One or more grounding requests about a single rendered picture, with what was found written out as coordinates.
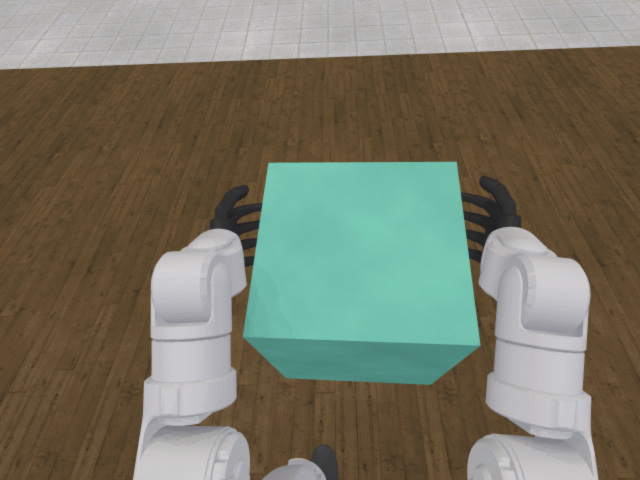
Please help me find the robot left upper arm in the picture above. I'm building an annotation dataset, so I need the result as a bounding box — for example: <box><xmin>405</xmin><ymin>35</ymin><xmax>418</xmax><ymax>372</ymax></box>
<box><xmin>135</xmin><ymin>426</ymin><xmax>250</xmax><ymax>480</ymax></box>

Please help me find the robot right hand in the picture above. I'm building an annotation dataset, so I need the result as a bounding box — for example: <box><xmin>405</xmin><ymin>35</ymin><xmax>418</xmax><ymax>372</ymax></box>
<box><xmin>461</xmin><ymin>176</ymin><xmax>521</xmax><ymax>264</ymax></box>

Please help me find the robot right upper arm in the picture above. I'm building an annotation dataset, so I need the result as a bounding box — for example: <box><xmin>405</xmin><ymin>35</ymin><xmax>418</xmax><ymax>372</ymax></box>
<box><xmin>467</xmin><ymin>434</ymin><xmax>594</xmax><ymax>480</ymax></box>

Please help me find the left robot forearm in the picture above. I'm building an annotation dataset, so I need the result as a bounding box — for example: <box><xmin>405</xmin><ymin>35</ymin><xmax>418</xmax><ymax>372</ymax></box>
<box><xmin>133</xmin><ymin>229</ymin><xmax>247</xmax><ymax>480</ymax></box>

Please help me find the carton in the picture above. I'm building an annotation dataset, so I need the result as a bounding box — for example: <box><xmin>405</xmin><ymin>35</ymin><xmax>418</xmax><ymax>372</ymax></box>
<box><xmin>243</xmin><ymin>162</ymin><xmax>481</xmax><ymax>385</ymax></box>

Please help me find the robot left shin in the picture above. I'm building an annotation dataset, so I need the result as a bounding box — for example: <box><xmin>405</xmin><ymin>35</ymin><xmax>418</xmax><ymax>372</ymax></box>
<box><xmin>288</xmin><ymin>458</ymin><xmax>326</xmax><ymax>480</ymax></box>

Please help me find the right robot forearm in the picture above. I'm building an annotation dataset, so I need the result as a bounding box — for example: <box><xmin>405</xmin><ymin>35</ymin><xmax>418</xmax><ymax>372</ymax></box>
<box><xmin>478</xmin><ymin>227</ymin><xmax>598</xmax><ymax>480</ymax></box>

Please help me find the robot left hand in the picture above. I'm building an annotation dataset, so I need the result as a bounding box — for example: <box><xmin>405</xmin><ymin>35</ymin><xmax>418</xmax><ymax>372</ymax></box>
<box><xmin>210</xmin><ymin>185</ymin><xmax>262</xmax><ymax>267</ymax></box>

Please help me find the robot left foot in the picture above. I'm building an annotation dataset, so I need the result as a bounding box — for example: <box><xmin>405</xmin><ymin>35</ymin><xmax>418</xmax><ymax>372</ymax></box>
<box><xmin>311</xmin><ymin>444</ymin><xmax>338</xmax><ymax>480</ymax></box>

